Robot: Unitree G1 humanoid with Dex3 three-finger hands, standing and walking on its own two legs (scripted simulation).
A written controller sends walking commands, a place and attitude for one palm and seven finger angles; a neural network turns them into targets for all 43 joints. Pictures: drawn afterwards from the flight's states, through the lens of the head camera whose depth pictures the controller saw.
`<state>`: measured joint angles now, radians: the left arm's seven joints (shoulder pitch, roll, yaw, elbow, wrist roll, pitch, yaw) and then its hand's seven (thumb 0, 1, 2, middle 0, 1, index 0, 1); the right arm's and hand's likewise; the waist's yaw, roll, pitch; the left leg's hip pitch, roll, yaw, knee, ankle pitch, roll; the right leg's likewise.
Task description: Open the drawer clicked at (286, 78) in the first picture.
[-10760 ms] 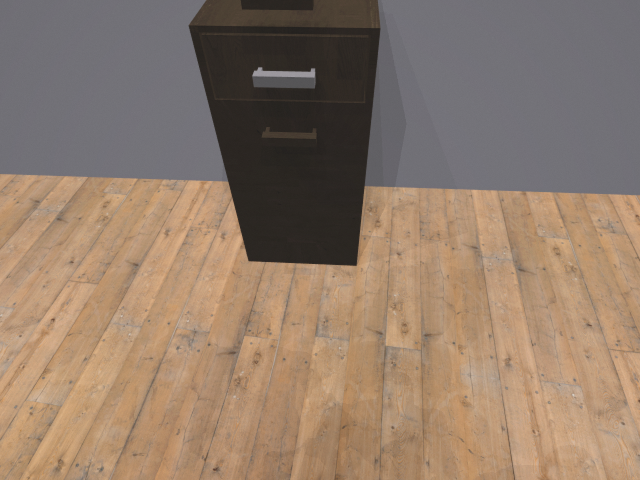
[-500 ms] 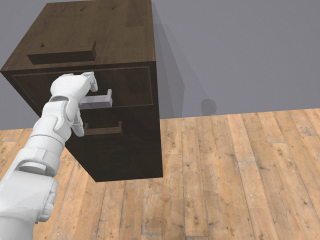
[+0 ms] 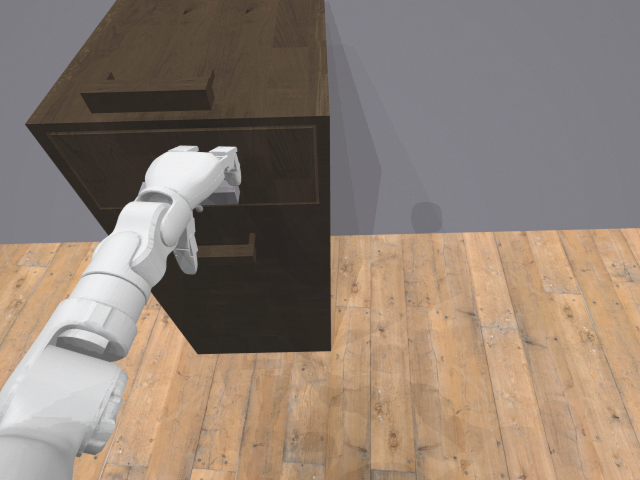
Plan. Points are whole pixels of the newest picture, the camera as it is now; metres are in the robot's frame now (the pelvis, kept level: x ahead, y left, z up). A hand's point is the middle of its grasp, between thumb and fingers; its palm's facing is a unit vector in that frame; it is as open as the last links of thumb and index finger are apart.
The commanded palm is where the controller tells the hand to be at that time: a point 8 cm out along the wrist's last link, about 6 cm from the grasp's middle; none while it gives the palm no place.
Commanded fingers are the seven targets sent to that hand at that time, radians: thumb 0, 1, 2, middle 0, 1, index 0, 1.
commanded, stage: move the hooked fingers above the handle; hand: left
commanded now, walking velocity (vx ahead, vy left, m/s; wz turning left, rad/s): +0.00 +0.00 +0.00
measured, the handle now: (193, 183) +0.54 +0.21 +0.04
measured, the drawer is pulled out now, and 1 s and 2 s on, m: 0.00 0.00 0.00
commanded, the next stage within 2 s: lower the fingers behind the handle in 1.00 s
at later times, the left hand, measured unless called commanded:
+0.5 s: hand (170, 197) +0.45 +0.21 +0.10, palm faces -0.08 -0.02 -1.00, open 13.8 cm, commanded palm +0.45 +0.22 +0.16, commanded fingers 0.00 -0.50 0.30 -0.30 -1.20 -0.30 -1.20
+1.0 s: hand (184, 196) +0.46 +0.19 +0.09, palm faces -0.08 -0.06 -1.00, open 13.8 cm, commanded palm +0.45 +0.22 +0.16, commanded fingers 0.00 -0.50 0.30 -0.30 -1.20 -0.30 -1.20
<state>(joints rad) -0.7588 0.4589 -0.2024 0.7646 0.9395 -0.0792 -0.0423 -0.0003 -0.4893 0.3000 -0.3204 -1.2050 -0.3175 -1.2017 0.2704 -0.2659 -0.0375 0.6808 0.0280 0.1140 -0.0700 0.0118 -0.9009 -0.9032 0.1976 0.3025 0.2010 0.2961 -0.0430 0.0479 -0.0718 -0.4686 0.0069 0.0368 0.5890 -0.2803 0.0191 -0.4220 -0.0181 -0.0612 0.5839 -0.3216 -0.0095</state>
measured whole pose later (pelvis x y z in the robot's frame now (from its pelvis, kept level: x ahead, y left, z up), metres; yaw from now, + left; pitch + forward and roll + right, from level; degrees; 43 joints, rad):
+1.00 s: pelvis +0.01 +0.00 +0.00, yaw -1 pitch +10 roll +0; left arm -0.70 0.48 -0.12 0.73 0.96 -0.09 0.02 0.00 -0.49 0.30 -0.32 -1.21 -0.32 -1.21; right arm 0.31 -0.25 -0.04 0.69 0.03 0.15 -0.05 0.01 -0.90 -0.90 0.20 0.30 0.20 0.30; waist -0.04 0.06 -0.09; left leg -0.47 0.01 0.06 0.59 -0.31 0.02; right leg -0.42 -0.01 -0.04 0.57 -0.33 0.00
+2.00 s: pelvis +0.01 +0.01 -0.01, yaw -3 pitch +16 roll -1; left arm -0.76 0.48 -0.04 0.97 1.06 -0.06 0.22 0.00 -0.49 0.30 -0.31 -1.20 -0.32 -1.20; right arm 0.34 -0.25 -0.06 0.68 0.01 0.12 -0.03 0.01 -0.90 -0.90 0.20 0.30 0.20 0.30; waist -0.08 0.05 -0.12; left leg -0.64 0.03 0.07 0.70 -0.34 0.03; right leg -0.60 0.00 -0.02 0.67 -0.35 0.00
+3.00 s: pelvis +0.01 +0.00 -0.02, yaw -3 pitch +17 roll -1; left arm -0.74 0.49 -0.02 0.98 1.07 -0.06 0.27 0.00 -0.32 0.37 -0.31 -1.22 -0.33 -1.22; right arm 0.33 -0.26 -0.06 0.70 0.01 0.11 -0.04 0.01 -0.90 -0.90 0.20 0.30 0.20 0.30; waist -0.09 0.05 -0.14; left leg -0.67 0.04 0.06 0.73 -0.35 0.02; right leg -0.63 0.01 -0.03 0.70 -0.36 -0.01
